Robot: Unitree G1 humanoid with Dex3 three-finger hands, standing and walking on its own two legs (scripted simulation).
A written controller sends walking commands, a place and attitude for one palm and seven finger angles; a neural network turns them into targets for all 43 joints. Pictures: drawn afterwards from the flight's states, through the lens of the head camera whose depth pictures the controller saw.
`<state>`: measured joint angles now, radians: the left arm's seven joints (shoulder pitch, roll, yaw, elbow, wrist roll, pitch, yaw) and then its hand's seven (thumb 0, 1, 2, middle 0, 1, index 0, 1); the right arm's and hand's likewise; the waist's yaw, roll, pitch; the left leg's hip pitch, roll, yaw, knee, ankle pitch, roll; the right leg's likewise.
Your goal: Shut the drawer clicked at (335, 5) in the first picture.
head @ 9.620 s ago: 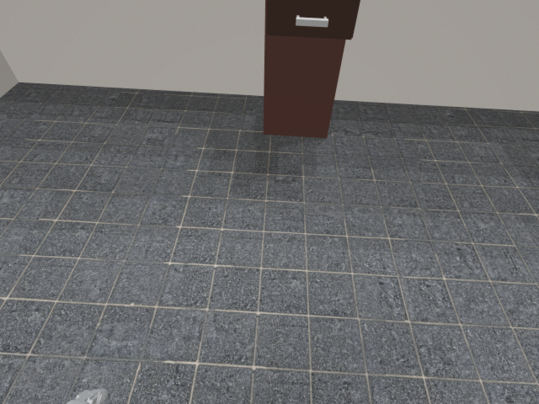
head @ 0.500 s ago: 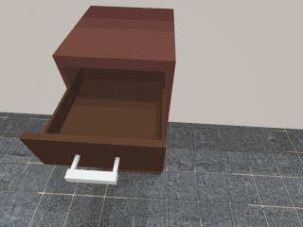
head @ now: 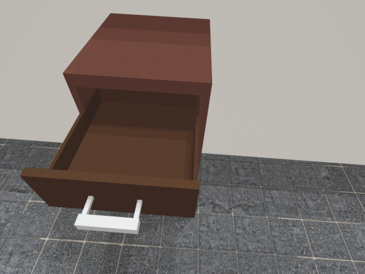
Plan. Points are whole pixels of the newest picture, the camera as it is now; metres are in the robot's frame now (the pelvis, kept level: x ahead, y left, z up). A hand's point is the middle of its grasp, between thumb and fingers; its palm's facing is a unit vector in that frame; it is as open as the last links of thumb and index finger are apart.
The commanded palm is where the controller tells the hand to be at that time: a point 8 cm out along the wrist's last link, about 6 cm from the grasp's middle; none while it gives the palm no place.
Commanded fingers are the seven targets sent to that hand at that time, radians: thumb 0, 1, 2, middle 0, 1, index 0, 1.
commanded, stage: look again from close up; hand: left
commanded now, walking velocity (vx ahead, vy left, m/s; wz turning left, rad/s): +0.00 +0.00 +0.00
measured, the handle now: (111, 213) +0.23 +0.17 +0.02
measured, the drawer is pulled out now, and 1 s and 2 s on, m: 0.29 0.29 0.29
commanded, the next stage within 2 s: shuffle to correct the standing spot in 0.42 s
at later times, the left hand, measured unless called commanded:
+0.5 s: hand out of the picture -0.01 +0.16 -0.17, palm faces +0.02 -0.98 -0.19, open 7.4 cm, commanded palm none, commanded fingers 0.00 0.90 0.90 -0.20 -0.30 -0.20 -0.30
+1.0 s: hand out of the picture -0.01 +0.17 -0.17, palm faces +0.00 -0.97 -0.24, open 7.4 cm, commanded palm none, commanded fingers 0.00 0.90 0.90 -0.20 -0.30 -0.20 -0.30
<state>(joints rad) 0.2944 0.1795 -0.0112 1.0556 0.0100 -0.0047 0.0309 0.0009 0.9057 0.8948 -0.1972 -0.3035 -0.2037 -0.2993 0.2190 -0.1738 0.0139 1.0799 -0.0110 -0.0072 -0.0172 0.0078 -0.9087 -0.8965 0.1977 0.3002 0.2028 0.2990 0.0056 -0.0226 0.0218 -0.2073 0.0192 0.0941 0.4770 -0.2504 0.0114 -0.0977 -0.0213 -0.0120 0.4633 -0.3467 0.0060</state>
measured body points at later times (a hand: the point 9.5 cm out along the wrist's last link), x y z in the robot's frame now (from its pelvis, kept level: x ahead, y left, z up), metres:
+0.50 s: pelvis +0.00 -0.01 +0.00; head +0.00 -0.01 +0.45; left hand -0.01 +0.21 -0.16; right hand +0.00 -0.23 -0.16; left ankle +0.00 +0.11 -0.74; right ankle -0.06 -0.12 -0.74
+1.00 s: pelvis -0.06 -0.03 -0.01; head -0.05 -0.03 +0.44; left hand -0.01 +0.22 -0.15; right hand -0.01 -0.27 -0.16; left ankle +0.00 +0.11 -0.73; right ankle -0.06 -0.12 -0.74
